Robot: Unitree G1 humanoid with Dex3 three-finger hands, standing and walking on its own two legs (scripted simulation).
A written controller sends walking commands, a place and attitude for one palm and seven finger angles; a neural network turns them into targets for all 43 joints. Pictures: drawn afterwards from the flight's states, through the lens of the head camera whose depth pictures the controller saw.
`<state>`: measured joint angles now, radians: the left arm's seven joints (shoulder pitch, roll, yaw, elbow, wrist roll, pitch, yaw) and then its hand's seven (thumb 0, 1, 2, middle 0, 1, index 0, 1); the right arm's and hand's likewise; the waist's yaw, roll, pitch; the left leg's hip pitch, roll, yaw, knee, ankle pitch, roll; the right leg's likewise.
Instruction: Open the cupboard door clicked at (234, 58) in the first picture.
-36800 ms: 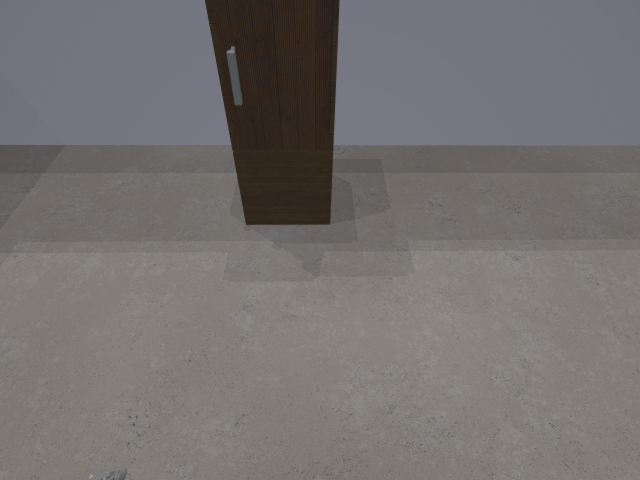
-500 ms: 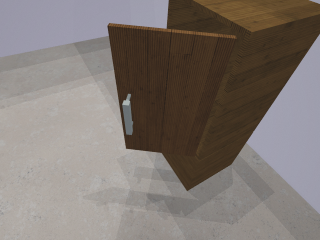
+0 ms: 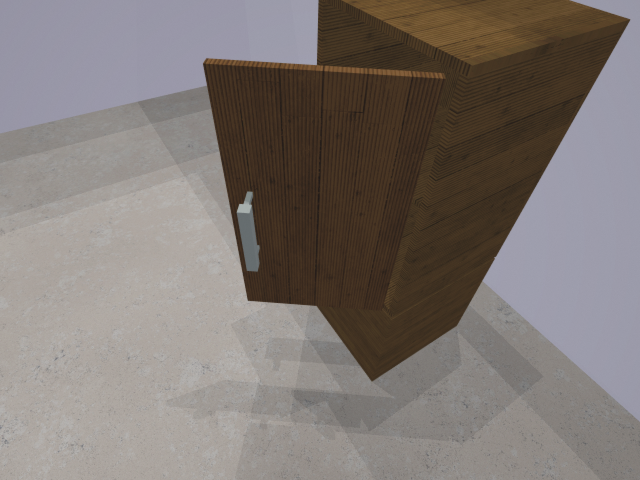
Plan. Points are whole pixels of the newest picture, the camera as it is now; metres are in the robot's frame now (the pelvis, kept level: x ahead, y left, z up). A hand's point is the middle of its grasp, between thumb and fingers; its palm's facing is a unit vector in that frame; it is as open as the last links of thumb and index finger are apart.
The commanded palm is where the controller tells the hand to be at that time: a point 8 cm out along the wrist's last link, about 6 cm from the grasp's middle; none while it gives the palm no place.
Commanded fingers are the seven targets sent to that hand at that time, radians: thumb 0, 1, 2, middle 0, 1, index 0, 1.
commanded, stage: come to a stop and stand still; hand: left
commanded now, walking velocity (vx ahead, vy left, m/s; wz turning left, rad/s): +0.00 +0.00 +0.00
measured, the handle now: (251, 232) +0.56 +0.17 -0.07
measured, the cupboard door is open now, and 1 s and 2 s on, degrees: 54 54 54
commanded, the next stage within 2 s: look again from close up in 0.02 s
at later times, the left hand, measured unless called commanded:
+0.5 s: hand out of the picture +0.03 +0.19 -0.17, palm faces +0.03 -0.97 -0.23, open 7.4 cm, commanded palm none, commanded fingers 0.00 0.90 0.90 -0.20 -0.30 -0.20 -0.30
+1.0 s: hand (192, 393) +0.23 +0.18 -0.03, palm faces +0.14 -0.99 -0.04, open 7.9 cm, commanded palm +0.15 +0.24 -0.07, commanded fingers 0.00 0.57 0.76 -0.22 -0.51 -0.22 -0.51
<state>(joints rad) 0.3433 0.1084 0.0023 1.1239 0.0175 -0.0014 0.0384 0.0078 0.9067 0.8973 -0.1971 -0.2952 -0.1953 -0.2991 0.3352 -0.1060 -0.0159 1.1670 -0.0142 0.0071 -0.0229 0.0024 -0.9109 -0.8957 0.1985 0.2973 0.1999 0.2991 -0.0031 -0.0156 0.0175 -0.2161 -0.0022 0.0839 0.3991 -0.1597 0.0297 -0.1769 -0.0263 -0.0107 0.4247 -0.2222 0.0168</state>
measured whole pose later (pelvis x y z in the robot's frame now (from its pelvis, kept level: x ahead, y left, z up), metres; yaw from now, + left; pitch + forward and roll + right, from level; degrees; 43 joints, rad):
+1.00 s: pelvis +0.02 -0.02 -0.05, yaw +2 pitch +9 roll +1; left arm 0.34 0.18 0.18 0.25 -0.22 -0.48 -0.19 0.01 0.78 0.84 -0.20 -0.37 -0.20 -0.38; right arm 0.19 -0.22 -0.05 0.69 0.00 -0.24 -0.01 0.01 -0.90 -0.90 0.20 0.30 0.20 0.30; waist -0.02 -0.02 -0.13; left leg -0.63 0.02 0.05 0.85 -0.38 0.00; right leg -0.58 -0.03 -0.04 0.88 -0.47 -0.01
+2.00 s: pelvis -0.02 +0.01 -0.10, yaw +2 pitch +16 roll -4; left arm 0.17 0.36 0.35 0.24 -0.35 -0.39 -0.47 0.00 -0.37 0.36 -0.29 -1.11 -0.29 -1.11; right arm 0.23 -0.26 0.02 0.52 0.03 -0.23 -0.05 0.01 -0.90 -0.90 0.20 0.30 0.20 0.30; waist 0.00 0.01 -0.15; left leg -1.02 0.03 -0.01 1.22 -0.49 0.04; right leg -0.91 -0.01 -0.08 1.16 -0.53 0.01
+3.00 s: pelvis +0.00 -0.01 -0.11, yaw +1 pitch +18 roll -4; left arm 0.02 0.42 0.44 0.41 -0.38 -0.35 -0.57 -0.01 -0.50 0.30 -0.30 -1.20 -0.30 -1.20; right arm 0.26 -0.28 0.03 0.53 0.04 -0.19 -0.06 0.01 -0.90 -0.90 0.20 0.30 0.20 0.30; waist -0.01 0.03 -0.16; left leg -1.05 0.05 -0.02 1.23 -0.51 0.01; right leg -0.94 0.01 -0.09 1.18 -0.56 -0.01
